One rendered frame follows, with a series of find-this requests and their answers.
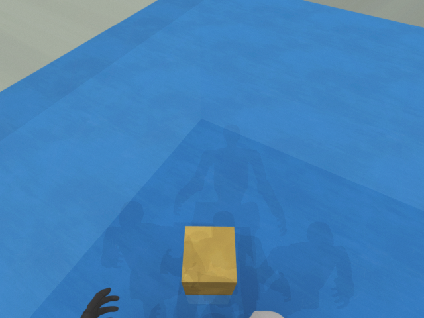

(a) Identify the carton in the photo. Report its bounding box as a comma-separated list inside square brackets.
[182, 226, 237, 295]

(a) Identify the robot left hand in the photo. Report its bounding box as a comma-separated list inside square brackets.
[80, 288, 119, 318]

